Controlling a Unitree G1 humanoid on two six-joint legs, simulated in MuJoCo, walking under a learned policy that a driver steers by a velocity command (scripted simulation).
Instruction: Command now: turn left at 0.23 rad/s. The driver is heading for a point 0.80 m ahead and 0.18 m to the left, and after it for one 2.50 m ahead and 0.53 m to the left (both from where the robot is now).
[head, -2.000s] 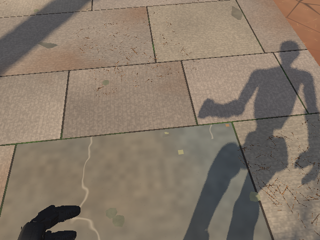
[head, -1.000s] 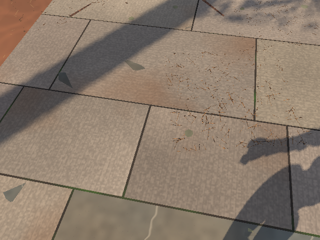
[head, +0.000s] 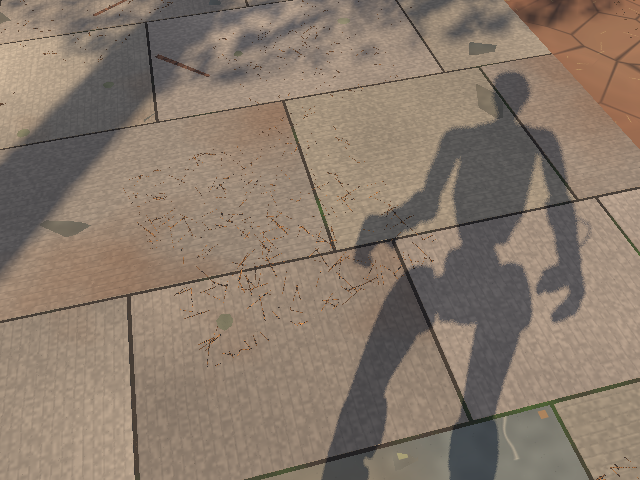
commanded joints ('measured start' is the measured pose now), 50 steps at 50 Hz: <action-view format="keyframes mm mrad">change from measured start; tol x32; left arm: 1 -11 206 69 -37 -10 0 19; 29 -337 134 60 -92 -43 -130 -60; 37 242 338 112 73 5 -137 -52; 50 1 279 91 85 -49 -49 -10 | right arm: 1 -32 -94 -24 -81 10 -6 -5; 37 443 49 12 -74 -9 -76 -10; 50 14 -69 -6 -179 -17 -36 -32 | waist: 1 47 -178 -54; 13 -80 248 -5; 32 -38 116 80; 37 48 -345 -508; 50 15 -142 -138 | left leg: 1 -63 -1 10 45 -20 0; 10 244 -57 137 -326 128 166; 13 447 323 -736 -672 -126 452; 31 369 141 -285 -620 486 267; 35 376 58 -211 -240 1080 174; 36 173 3 -216 30 803 139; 37 -151 -194 -191 435 -176 67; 50 72 -66 -54 -78 198 19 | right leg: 1 85 -289 168 -109 459 -208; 9 -34 -307 156 -213 -272 -155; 13 -650 24 39 610 -392 36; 32 -352 -10 47 19 304 46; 35 41 22 -4 -28 373 -43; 37 747 -462 654 46 715 -337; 50 -94 -191 294 -188 440 -205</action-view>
